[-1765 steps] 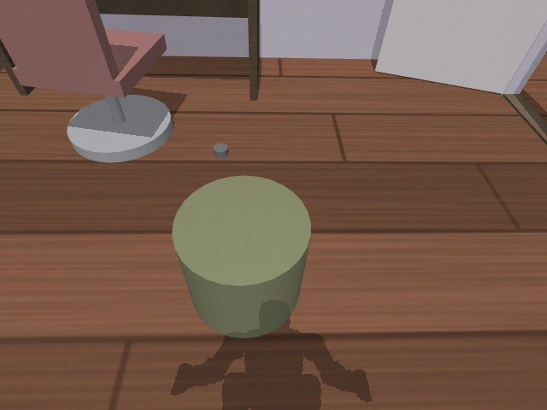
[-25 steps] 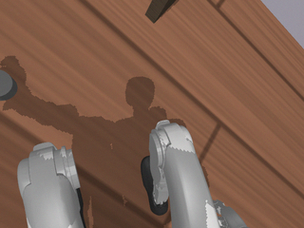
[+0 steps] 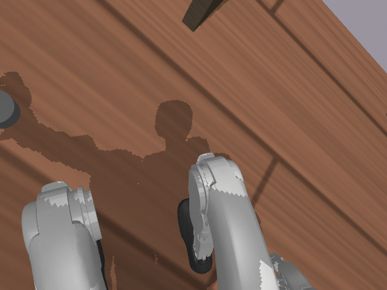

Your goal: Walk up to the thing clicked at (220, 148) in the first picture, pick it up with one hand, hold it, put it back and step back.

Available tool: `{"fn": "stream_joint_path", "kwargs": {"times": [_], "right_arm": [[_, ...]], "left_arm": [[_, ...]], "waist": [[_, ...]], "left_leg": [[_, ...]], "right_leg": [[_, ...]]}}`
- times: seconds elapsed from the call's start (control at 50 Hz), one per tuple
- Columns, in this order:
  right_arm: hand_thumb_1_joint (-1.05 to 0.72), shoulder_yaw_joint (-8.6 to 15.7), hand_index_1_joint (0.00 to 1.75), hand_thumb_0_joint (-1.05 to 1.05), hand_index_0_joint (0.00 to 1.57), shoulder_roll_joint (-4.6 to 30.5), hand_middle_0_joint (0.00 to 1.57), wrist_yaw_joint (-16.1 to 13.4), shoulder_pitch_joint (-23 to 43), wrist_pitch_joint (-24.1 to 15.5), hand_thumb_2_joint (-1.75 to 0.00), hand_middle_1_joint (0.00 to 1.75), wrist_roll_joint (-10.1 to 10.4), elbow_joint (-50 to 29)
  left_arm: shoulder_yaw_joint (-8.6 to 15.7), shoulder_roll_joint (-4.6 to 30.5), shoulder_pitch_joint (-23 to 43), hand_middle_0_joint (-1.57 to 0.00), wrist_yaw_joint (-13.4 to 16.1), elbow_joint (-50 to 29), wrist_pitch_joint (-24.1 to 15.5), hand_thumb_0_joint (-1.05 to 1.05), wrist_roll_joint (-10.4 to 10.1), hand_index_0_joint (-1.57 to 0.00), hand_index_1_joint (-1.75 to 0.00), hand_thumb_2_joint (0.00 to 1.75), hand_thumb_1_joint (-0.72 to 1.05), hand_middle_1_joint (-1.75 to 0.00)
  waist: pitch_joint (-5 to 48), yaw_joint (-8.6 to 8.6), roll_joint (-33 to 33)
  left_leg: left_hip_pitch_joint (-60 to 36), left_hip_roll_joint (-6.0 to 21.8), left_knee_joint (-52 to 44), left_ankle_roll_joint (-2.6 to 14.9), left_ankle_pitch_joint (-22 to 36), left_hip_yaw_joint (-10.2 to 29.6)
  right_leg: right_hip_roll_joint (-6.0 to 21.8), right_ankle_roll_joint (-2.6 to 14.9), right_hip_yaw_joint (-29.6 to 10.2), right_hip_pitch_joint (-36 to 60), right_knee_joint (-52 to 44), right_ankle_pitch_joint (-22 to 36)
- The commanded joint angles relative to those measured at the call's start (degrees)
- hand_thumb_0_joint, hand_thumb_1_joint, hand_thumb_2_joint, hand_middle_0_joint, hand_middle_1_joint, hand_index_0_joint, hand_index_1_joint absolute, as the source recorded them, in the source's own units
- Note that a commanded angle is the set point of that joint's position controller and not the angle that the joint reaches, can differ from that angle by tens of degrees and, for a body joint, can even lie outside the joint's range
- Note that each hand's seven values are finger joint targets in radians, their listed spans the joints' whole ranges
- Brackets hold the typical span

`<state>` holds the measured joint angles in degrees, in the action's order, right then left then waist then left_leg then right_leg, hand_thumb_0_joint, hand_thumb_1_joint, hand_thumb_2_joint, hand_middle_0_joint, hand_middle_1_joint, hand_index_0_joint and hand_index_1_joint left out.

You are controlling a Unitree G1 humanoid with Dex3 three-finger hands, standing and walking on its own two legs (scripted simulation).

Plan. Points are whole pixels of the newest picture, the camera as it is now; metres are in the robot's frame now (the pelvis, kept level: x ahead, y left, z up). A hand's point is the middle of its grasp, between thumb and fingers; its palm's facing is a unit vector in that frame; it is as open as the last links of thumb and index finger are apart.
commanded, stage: rise first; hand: left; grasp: from above
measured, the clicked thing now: out of the picture +0.49 +0.33 -0.29
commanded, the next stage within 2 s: approach in 0.48 s
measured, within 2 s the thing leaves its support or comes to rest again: neither
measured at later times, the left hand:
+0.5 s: hand out of the picture +0.45 +0.37 -0.18, palm faces -0.45 -0.10 -0.89, open 13.7 cm
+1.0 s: hand out of the picture +0.50 +0.32 -0.17, palm faces -0.40 -0.08 -0.92, open 14.1 cm
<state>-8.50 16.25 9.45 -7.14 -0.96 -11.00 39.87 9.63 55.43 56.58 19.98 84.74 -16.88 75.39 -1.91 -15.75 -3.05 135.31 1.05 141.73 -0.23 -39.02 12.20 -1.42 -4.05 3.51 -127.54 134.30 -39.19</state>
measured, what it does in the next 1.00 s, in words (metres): stands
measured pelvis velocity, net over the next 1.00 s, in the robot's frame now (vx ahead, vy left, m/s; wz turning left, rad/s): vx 0.00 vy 0.00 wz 0.00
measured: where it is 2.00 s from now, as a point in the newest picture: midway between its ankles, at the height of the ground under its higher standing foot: (148, 264)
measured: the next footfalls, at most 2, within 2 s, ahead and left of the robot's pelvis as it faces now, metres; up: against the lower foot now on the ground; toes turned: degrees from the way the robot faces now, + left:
none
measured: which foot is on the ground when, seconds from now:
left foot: down 0.00-1.00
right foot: down 0.00-1.00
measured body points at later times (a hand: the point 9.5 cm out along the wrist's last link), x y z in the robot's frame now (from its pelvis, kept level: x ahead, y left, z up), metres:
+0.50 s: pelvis +0.00 +0.00 +0.00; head +0.25 +0.11 +0.36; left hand +0.47 +0.37 -0.13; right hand +0.06 -0.27 -0.08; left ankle +0.07 +0.13 -0.28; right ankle +0.11 -0.14 -0.28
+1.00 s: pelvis +0.00 +0.00 +0.00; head +0.26 +0.10 +0.36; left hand +0.52 +0.32 -0.12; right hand +0.05 -0.27 -0.08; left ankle +0.07 +0.13 -0.28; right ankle +0.11 -0.14 -0.28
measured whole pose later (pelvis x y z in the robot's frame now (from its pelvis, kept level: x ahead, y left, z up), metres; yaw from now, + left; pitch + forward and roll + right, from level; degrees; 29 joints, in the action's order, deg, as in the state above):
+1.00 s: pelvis +0.00 +0.00 +0.00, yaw +0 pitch +33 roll -12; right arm -9.7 16.6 9.5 -9.0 -3.0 -10.2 38.1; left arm 5.5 52.7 65.2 22.7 89.2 -11.0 76.4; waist -1.4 -20.0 -2.2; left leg 136.4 1.0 141.4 -0.6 -38.9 12.1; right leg -1.5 -3.7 3.5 -129.2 134.2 -38.8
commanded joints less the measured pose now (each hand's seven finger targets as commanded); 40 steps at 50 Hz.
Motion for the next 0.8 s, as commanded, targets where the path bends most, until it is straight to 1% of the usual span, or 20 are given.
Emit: {"fn": "stream_joint_path", "kwargs": {"times": [0.0, 0.04, 0.06, 0.12, 0.14, 0.16, 0.2, 0.22, 0.24, 0.3, 0.38, 0.42, 0.5, 0.52, 0.56, 0.58, 0.6, 0.64, 0.72, 0.78], "right_arm": [[-0.91, 5.30, 0.30, 0.00, 0.20, 16.45, 0.20, -0.96, -11.80, 0.01, -0.90, 0.30, 0.41, 0.33], [-0.90, 5.35, 0.30, 0.00, 0.20, 16.65, 0.20, -1.08, -11.73, 0.09, -0.90, 0.30, 0.53, 0.20], [-0.91, 5.31, 0.30, 0.00, 0.20, 16.41, 0.20, -1.05, -11.42, 0.11, -0.90, 0.30, 0.51, 0.18], [-0.90, 5.41, 0.30, 0.00, 0.20, 16.62, 0.20, -1.07, -11.24, 0.09, -0.90, 0.30, 0.63, -0.16], [-0.90, 5.29, 0.30, 0.00, 0.20, 16.54, 0.20, -1.06, -11.81, -0.02, -0.90, 0.30, 0.63, 0.01], [-0.90, 5.18, 0.30, 0.00, 0.20, 16.45, 0.20, -1.03, -11.47, -0.14, -0.90, 0.30, 0.63, -0.03], [-0.90, 5.06, 0.30, 0.00, 0.20, 16.77, 0.20, -0.99, -11.99, -0.07, -0.90, 0.30, 0.61, -0.15], [-0.90, 4.89, 0.30, 0.00, 0.20, 16.39, 0.20, -0.94, -11.79, -0.13, -0.90, 0.30, 0.65, 0.01], [-0.90, 4.92, 0.30, 0.00, 0.20, 16.75, 0.20, -0.97, -11.83, -0.10, -0.90, 0.30, 0.36, -0.10], [-0.91, 4.88, 0.30, 0.00, 0.20, 16.61, 0.20, -0.97, -11.84, -0.12, -0.90, 0.30, 0.50, -0.12], [-0.90, 4.91, 0.30, 0.00, 0.20, 16.64, 0.20, -0.98, -12.23, -0.06, -0.90, 0.30, 0.17, 0.06], [-0.90, 4.92, 0.30, 0.00, 0.20, 16.45, 0.20, -1.03, -11.73, -0.02, -0.90, 0.30, 0.46, -0.19], [-0.90, 4.91, 0.30, 0.00, 0.20, 16.59, 0.20, -1.03, -12.35, -0.16, -0.90, 0.30, 0.23, 0.11], [-0.90, 4.71, 0.30, 0.00, 0.20, 16.46, 0.20, -1.05, -12.25, -0.16, -0.90, 0.30, 0.23, 0.09], [-0.90, 4.72, 0.30, 0.00, 0.20, 16.55, 0.20, -1.05, -11.97, -0.19, -0.90, 0.30, 0.09, 0.04], [-0.89, 4.68, 0.30, 0.00, 0.20, 16.62, 0.20, -1.16, -12.09, -0.21, -0.89, 0.30, 0.24, 0.17], [-0.89, 4.80, 0.30, 0.00, 0.20, 16.56, 0.20, -1.05, -12.01, -0.36, -0.89, 0.30, 0.36, 0.09], [-0.89, 4.97, 0.30, 0.00, 0.20, 16.69, 0.20, -0.98, -12.46, -0.48, -0.89, 0.30, 0.21, 0.29], [-0.89, 4.97, 0.30, 0.00, 0.20, 16.69, 0.20, -0.88, -13.85, -1.11, -0.89, 0.30, 0.27, 0.70], [-0.89, 4.98, 0.30, 0.00, 0.20, 16.82, 0.20, -1.01, -14.25, -1.71, -0.89, 0.30, 0.42, 0.59]], "left_arm": [[1.21, 15.83, 17.60, -0.15, 2.01, -9.26, 0.03, 0.00, -1.31, -0.12, -0.97, 1.01, -0.54, -0.94], [1.88, 16.37, 17.27, -0.15, 2.09, -9.49, -0.10, 0.00, -1.69, -0.12, -0.96, 1.00, -0.53, -0.93], [0.82, 15.09, 16.10, -0.15, 1.85, -7.99, 0.06, 0.00, -1.26, -0.13, -0.96, 0.99, -0.52, -0.94], [0.21, 14.12, 16.64, -0.14, 1.56, -7.05, -0.11, 0.00, -1.50, -0.12, -0.98, 1.00, -0.53, -0.95], [-0.13, 14.30, 17.51, -0.15, 1.44, -7.41, -0.30, 0.00, -1.21, -0.12, -0.97, 1.00, -0.53, -0.94], [-0.17, 14.43, 16.28, -0.15, 1.32, -6.46, -0.29, 0.00, -1.12, -0.12, -0.98, 1.00, -0.52, -0.95], [1.64, 16.68, 17.25, -0.16, 1.69, -8.40, -0.74, 0.00, -1.25, -0.14, -0.96, 0.98, -0.50, -0.94], [0.68, 15.83, 16.42, -0.16, 1.49, -7.34, -0.65, 0.00, -1.07, -0.13, -0.96, 0.99, -0.51, -0.94], [1.35, 16.63, 18.66, -0.16, 1.74, -9.41, -0.94, 0.00, -1.30, -0.14, -0.96, 0.98, -0.51, -0.94], [0.73, 15.57, 16.68, -0.16, 1.91, -6.52, -0.97, 0.00, -0.93, -0.14, -0.97, 0.97, -0.50, -0.95], [1.79, 16.85, 17.40, -0.16, 2.32, -8.50, -1.19, 0.00, -0.76, -0.15, -0.96, 0.97, -0.49, -0.94], [0.93, 15.78, 16.68, -0.17, 2.23, -7.28, -1.01, 0.00, -0.78, -0.15, -0.95, 0.96, -0.49, -0.94], [1.39, 16.63, 17.65, -0.16, 2.77, -7.20, -0.87, 0.00, -0.63, -0.14, -0.96, 0.97, -0.49, -0.94], [1.55, 16.74, 17.79, -0.17, 2.91, -7.95, -0.96, 0.00, -0.91, -0.15, -0.95, 0.96, -0.48, -0.94], [1.37, 16.68, 18.01, -0.19, 3.11, -7.67, -0.93, 0.00, -0.59, -0.14, -0.96, 1.03, -0.53, -0.90], [1.29, 16.40, 17.65, -0.12, 3.13, -7.68, -0.85, 0.00, -0.54, -0.10, -0.98, 1.00, -0.52, -0.96], [0.96, 15.73, 16.79, -0.08, 3.23, -6.13, -0.61, 0.00, -0.64, -0.08, -1.00, 1.00, -0.54, -1.00], [0.19, 14.07, 18.13, -0.07, 3.36, -7.66, -0.51, 0.00, -0.63, -0.06, -1.01, 1.01, -0.55, -1.01], [-3.24, 10.10, 24.93, -0.08, 3.67, -8.41, -0.05, 0.00, -0.51, -0.07, -1.02, 1.03, -0.56, -1.01], [-4.09, 9.41, 27.97, -0.07, 4.43, -8.92, 0.87, 0.00, -0.57, -0.07, -1.02, 1.03, -0.56, -1.01]], "waist": [[38.67, -0.92, 24.74], [37.39, -0.42, 25.53], [37.05, -0.33, 25.85], [35.16, -1.27, 23.82], [35.47, -1.71, 24.16], [35.34, -1.07, 23.18], [36.98, -0.48, 23.83], [36.69, -0.43, 24.89], [38.32, -0.65, 25.49], [37.35, -1.19, 24.99], [38.70, -0.40, 25.48], [38.02, -0.38, 25.58], [37.41, -1.40, 23.75], [38.17, -0.73, 24.29], [37.57, -1.06, 24.42], [38.71, -0.77, 24.72], [37.28, -0.97, 25.26], [38.63, -1.66, 25.55], [36.80, -4.96, 26.00], [37.42, -5.37, 27.82]], "left_leg": [[-33.69, -0.01, -14.97, 1.08, 10.68, -6.94], [-33.41, -0.09, -16.22, 0.86, 9.32, -6.64], [-33.49, -0.10, -16.34, 0.75, 8.91, -6.65], [-32.64, -0.02, -16.69, 0.81, 7.46, -5.74], [-32.57, -0.09, -16.10, 0.94, 8.17, -6.27], [-31.89, -0.18, -15.58, 1.08, 8.11, -6.55], [-33.09, -0.22, -16.08, 0.92, 9.38, -6.29], [-33.70, -0.18, -15.99, 0.80, 10.16, -6.46], [-34.28, -0.11, -15.62, 0.87, 10.67, -6.51], [-33.97, -0.08, -15.37, 0.74, 10.77, -6.38], [-34.19, -0.23, -15.55, 0.82, 11.21, -6.85], [-33.15, -0.21, -15.51, 0.87, 9.97, -6.96], [-31.78, -0.31, -14.41, 1.22, 10.26, -7.11], [-31.94, -0.38, -14.95, 1.11, 10.43, -7.27], [-31.97, -0.27, -14.74, 1.13, 9.89, -7.25], [-33.23, -0.28, -15.05, 0.95, 10.57, -7.02], [-32.64, -0.27, -15.10, 0.85, 10.77, -6.95], [-34.90, -0.12, -15.08, 0.75, 12.50, -6.40], [-33.96, 0.08, -14.69, 0.76, 10.25, -6.44], [-34.28, 0.15, -15.27, 0.59, 8.82, -6.48]], "right_leg": [[-1.50, 5.38, 7.62, 14.63, -11.89, 13.32], [-1.19, 5.31, 7.91, 13.92, -11.69, 12.01], [-1.31, 5.44, 7.90, 13.33, -11.67, 11.65], [-1.15, 5.44, 8.30, 11.63, -11.43, 10.60], [-1.25, 5.32, 7.99, 12.80, -11.81, 11.35], [-1.32, 5.42, 7.78, 13.13, -12.07, 11.22], [-1.16, 5.29, 7.93, 14.14, -11.55, 12.09], [-1.22, 5.38, 7.83, 13.73, -11.35, 12.53], [-1.19, 5.25, 7.83, 14.28, -11.54, 13.08], [-1.36, 5.45, 8.00, 13.67, -11.15, 13.11], [-1.29, 5.35, 7.92, 14.82, -11.49, 13.42], [-1.48, 5.51, 7.95, 14.10, -11.67, 12.49], [-1.50, 5.28, 7.81, 14.92, -11.75, 13.21], [-1.44, 5.25, 7.70, 15.77, -11.89, 13.19], [-1.49, 5.25, 7.83, 14.97, -11.90, 12.74], [-1.49, 5.37, 8.00, 14.97, -11.65, 13.08], [-1.36, 5.42, 8.06, 14.38, -11.21, 13.24], [-1.39, 5.40, 8.47, 13.55, -10.64, 14.45], [-1.42, 5.42, 8.50, 12.46, -11.40, 13.73], [-1.36, 5.51, 8.61, 12.15, -11.71, 12.83]]}}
